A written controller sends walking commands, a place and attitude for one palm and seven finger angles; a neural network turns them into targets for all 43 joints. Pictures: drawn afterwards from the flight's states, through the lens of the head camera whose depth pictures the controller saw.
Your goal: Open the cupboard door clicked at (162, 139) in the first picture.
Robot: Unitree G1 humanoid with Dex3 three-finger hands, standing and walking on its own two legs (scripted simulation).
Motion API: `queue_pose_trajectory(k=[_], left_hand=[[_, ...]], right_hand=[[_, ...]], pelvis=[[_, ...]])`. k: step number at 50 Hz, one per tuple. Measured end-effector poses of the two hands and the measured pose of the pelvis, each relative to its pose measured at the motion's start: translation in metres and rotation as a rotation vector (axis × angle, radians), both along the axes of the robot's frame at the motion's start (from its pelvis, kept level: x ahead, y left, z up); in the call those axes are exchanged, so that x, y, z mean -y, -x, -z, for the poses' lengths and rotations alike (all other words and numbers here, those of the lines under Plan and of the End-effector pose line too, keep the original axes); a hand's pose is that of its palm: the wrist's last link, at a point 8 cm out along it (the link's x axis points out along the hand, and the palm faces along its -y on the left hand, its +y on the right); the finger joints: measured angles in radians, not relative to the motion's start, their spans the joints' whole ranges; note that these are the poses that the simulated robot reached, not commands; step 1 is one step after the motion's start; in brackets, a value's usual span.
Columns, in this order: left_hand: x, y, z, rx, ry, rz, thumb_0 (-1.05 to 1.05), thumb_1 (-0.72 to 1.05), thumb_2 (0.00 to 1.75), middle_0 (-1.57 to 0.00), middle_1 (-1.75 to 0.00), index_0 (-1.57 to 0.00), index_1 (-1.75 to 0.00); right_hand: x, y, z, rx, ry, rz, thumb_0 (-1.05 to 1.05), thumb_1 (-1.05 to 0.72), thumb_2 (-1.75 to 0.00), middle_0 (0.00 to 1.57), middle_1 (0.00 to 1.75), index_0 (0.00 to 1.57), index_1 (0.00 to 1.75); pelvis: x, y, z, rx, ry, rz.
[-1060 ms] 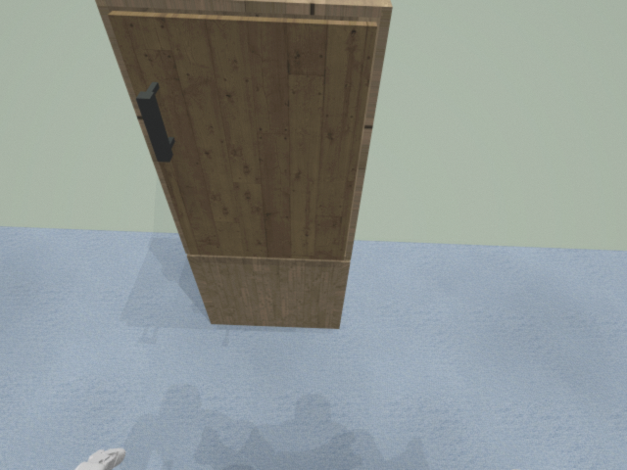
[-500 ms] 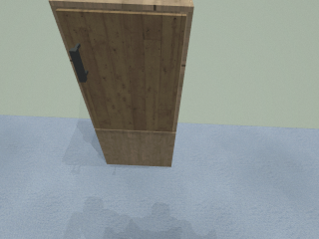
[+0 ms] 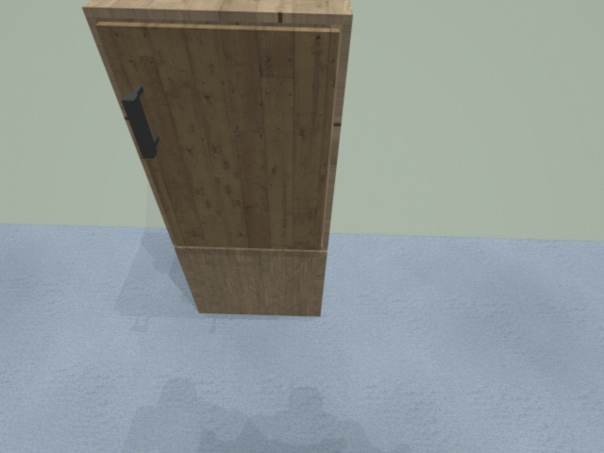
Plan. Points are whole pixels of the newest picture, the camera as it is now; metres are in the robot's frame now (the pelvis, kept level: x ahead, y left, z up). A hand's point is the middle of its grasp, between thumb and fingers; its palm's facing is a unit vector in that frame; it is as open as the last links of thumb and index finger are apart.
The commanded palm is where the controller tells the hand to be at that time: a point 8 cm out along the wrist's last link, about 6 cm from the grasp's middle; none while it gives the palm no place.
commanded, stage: look at it before walking up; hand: left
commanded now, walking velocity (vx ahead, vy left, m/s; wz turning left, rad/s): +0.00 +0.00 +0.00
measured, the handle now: (144, 122) +0.67 +0.36 +0.08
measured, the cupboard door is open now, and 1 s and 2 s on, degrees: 0 0 0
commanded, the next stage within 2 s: take the last steps up to it in 0.48 s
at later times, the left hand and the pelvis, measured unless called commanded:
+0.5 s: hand out of the picture +0.08 +0.24 -0.15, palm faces -0.02 -0.94 -0.33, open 7.4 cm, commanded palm none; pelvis +0.01 +0.00 +0.00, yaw +0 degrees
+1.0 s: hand out of the picture +0.02 +0.26 -0.20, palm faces +0.10 -0.97 -0.21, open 7.4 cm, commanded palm none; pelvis +0.04 +0.06 -0.02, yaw +3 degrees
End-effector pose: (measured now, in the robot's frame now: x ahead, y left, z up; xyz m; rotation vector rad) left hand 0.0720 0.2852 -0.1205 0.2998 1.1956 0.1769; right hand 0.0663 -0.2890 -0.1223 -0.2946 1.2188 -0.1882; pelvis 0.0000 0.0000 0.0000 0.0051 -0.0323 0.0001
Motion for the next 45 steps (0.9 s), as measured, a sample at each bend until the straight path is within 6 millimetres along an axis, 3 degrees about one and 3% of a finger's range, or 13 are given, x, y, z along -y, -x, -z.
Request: queue_pose_trajectory(k=[35, 40, 45], left_hand=[[-0.002, -0.001, -0.001, -0.013, -0.010, -0.019, 0.00, 0.91, 0.89, -0.20, -0.30, -0.20, -0.30], [0.002, 0.008, 0.008, -0.018, 0.022, -0.058, 0.00, 0.91, 0.89, -0.20, -0.30, -0.20, -0.30], [-0.003, 0.034, 0.024, -0.059, 0.078, -0.131, 0.00, 0.90, 0.89, -0.20, -0.30, -0.20, -0.30]], right_hand=[[0.003, -0.013, -0.001, 0.003, 0.006, -0.013, 0.00, -0.91, -0.90, 0.20, 0.30, 0.21, 0.30], [-0.010, -0.007, 0.006, -0.037, -0.003, -0.023, 0.00, -0.91, -0.90, 0.20, 0.30, 0.20, 0.30], [-0.041, -0.002, 0.009, -0.101, -0.013, -0.037, 0.00, -0.91, -0.90, 0.20, 0.30, 0.20, 0.30]], pelvis=[[0.002, -0.008, -0.001, -0.003, 0.002, -0.005], [-0.005, -0.015, 0.004, -0.006, 0.019, -0.024], [-0.027, -0.027, 0.006, -0.006, 0.021, -0.054]])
